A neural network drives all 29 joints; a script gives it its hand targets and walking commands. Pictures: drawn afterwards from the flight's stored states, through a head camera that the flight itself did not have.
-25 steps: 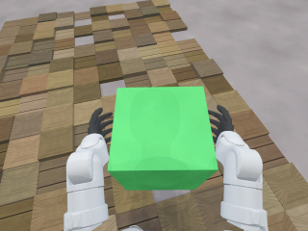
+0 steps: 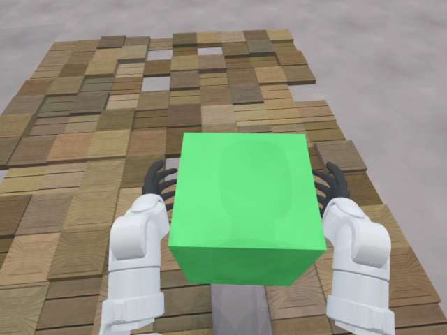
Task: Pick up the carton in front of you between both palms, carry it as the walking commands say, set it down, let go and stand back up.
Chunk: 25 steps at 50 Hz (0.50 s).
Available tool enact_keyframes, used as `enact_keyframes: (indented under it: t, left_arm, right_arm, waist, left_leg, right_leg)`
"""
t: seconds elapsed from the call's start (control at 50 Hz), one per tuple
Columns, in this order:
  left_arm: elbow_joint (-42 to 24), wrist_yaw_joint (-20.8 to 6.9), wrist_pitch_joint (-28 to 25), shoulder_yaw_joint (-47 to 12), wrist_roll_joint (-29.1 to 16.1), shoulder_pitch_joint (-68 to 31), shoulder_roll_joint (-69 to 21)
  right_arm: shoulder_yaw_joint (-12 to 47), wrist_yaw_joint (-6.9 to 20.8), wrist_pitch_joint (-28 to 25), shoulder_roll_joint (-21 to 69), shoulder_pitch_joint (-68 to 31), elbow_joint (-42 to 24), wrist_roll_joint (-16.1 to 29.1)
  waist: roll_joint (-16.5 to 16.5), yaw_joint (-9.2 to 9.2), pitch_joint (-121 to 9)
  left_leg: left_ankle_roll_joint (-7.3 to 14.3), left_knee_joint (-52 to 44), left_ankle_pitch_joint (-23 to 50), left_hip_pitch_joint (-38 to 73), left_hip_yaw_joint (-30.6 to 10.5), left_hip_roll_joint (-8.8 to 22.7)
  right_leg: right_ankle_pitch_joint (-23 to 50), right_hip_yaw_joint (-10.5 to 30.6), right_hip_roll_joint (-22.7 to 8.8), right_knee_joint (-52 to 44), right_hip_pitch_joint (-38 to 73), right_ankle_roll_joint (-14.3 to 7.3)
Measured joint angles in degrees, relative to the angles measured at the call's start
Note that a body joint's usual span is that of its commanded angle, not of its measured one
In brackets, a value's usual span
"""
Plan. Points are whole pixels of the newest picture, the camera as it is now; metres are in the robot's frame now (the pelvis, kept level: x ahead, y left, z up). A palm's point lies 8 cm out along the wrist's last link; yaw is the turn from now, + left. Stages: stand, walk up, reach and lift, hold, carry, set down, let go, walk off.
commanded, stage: carry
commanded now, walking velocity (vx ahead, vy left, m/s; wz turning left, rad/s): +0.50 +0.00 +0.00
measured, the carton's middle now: (241, 215) +0.34 +0.01 +0.02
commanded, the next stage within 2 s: none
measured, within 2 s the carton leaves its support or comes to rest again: neither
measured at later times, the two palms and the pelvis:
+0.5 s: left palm (189, 88) +0.65 +0.16 +0.08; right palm (316, 97) +0.62 -0.15 +0.09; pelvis +0.31 +0.03 -0.01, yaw -1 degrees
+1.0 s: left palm (184, 28) +0.88 +0.20 +0.13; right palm (288, 29) +0.90 -0.10 +0.13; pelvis +0.55 +0.03 -0.01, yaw +1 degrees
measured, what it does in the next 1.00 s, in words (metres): walks ahead: left foot, then right foot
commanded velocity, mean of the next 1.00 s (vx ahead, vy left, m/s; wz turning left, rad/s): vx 0.26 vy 0.00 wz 0.00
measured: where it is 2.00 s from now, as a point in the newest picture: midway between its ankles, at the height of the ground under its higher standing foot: (238, 250)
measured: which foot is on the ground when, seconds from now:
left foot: up 0.00-0.20, down 0.22-0.62, up 0.64-0.92, down 0.94-1.00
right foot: down 0.00-0.24, up 0.26-0.58, down 0.60-0.94, up 0.96-1.00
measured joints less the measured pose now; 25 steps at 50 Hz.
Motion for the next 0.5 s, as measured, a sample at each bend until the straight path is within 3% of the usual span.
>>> enact_keyframes:
  t: [0.1,0.2,0.24,0.3,0.34,0.4,0.5]
  left_arm:
    - [-4.25,-0.49,-1.14,-0.97,-2.87,1.42,0.86]
    - [-5.47,-0.19,-0.31,-1.42,-2.91,1.3,1.39]
    - [-4.41,0.11,0.41,-1.14,-2.23,0.15,2.91]
    - [-2.02,0.73,1.58,-0.03,-2.05,-0.54,4.5]
    - [-1.05,0.72,2.28,1.04,-1.99,-0.5,3.77]
    - [-0.74,0.49,1.93,2.3,-1.21,-0.37,1.97]
    - [-2.64,0.9,0.29,2.6,-0.29,0.49,0.94]
  right_arm:
    - [0.77,-0.7,-1.92,1.1,1.17,-3.89,-0.39]
    - [1.94,-1.13,-1.39,0.55,1.28,-4.76,-0.59]
    - [2.52,-1.26,-1.48,1.08,0.33,-3.03,-1.31]
    - [3.27,-1.45,-0.52,1.82,-0.98,0.04,-2.64]
    - [3.01,-1.1,0.21,1.96,-0.6,0.86,-2.44]
    - [2.24,-0.25,0.25,1.81,-0.24,1.02,-1.6]
    - [2.94,0.33,-0.78,0.89,-0.85,0.68,-0.14]
  waist:
    - [-0.22,1.75,1.6]
    - [-0.19,0.41,0.52]
    - [-2.76,-1.29,-0.53]
    - [-3.41,-3.35,-1.31]
    - [-3.09,-4.27,-1.78]
    - [-2.75,-5.52,-2.12]
    - [-2.51,-7.81,-2.3]
  left_leg:
    - [-0.81,-21.12,6.5,-6.05,-0.09,2.28]
    - [0.52,-40.64,22.77,0.11,3.25,1.8]
    - [1.91,-38.69,23.98,1.78,5.03,-0.31]
    - [3.59,-33.79,18.57,2.54,5.67,-1.26]
    - [3.45,-34.3,16.43,4.45,5.46,-1.34]
    - [3.23,-36.51,12.24,7.84,4.89,-1.59]
    - [2.9,-38.48,11.28,13.21,4.98,-1.49]
  right_leg:
    - [0.94,-0.03,-0.82,-1.1,4.66,0.4]
    - [5.72,-2.21,-3.08,5.34,8.97,-0.45]
    - [3.37,-0.04,-5.18,14.91,7.76,0.33]
    - [-10.07,4.83,-3.08,33.86,0.15,1.5]
    - [-11.86,4.75,-2.61,38.55,-4.78,1.73]
    - [-9.88,4.0,-3.3,35.14,-10.68,2.22]
    - [-2.36,3.83,-4.32,21.94,-15.4,2.76]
